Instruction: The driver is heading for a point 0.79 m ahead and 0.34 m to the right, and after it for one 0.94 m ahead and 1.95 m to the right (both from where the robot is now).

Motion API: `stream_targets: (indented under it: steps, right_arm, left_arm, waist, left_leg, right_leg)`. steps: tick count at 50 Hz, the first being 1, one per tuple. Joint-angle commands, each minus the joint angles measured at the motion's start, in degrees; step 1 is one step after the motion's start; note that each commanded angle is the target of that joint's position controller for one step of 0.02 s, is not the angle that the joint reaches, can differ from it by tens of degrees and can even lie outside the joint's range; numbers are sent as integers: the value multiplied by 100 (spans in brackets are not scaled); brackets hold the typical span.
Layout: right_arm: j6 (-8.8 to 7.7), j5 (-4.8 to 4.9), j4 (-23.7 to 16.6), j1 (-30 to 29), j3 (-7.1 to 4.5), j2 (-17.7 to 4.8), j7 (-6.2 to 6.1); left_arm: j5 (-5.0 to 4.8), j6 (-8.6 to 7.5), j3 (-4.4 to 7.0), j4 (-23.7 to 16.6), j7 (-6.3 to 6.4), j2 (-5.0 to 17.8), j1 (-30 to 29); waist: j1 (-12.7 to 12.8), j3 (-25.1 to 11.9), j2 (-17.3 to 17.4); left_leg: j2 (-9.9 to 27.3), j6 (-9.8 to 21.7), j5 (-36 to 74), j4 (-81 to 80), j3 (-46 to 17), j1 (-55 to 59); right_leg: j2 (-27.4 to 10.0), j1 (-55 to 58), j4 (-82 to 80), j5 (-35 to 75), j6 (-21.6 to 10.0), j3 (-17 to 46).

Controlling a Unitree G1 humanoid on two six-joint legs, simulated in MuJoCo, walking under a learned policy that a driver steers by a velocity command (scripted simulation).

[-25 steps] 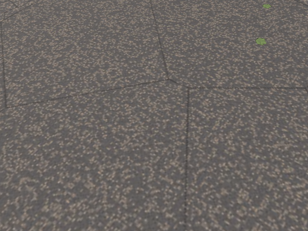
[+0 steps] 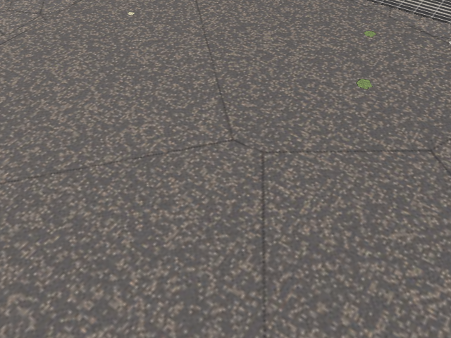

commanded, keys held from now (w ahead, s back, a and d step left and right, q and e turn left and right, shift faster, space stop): no key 0.42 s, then w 0.30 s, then w+e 0.28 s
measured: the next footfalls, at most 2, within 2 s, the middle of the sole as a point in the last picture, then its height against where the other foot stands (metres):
right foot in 1.20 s outside the picture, level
left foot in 1.70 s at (259, 259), level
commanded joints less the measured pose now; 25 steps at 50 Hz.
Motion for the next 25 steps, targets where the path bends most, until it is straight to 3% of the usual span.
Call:
stream_targets:
  steps: [1,9,21,22,24,25]
  right_arm:
    - [-65,4,-244,-227,-163,-587,-47]
    - [-20,25,261,-178,-189,-585,-143]
    - [25,45,1014,-122,-166,-551,-184]
    - [34,48,1120,-19,-157,-522,-185]
    - [21,102,1212,6,-195,-611,-185]
    - [-39,115,1174,-162,-193,-611,-166]
  left_arm:
    - [1,-42,127,-106,48,563,284]
    - [-7,-119,119,159,97,487,462]
    - [-10,-203,79,512,107,304,822]
    - [-19,-197,80,586,111,287,966]
    - [-82,-185,160,546,139,530,978]
    - [-111,-211,193,517,152,630,1099]
  waist:
    - [25,-327,21]
    - [-20,-95,15]
    - [-62,70,-25]
    - [-52,-23,-69]
    - [-28,291,-344]
    - [79,510,-476]
  left_leg:
    - [458,353,1777,-352,-548,1055]
    - [385,255,1099,-507,-496,1045]
    - [323,189,871,-634,-430,1075]
    - [238,190,174,-624,-345,1078]
    - [-65,180,-1595,-302,-48,522]
    - [-129,167,-1853,-38,48,39]
  right_leg:
    - [-182,-820,-552,1006,-80,154]
    - [-172,-1042,-700,605,-118,152]
    - [-145,-1154,-876,471,-154,135]
    - [-130,-1113,-954,-66,-203,131]
    - [-295,-1239,-1153,-1440,-522,465]
    - [-578,-1163,-1433,-2028,-746,888]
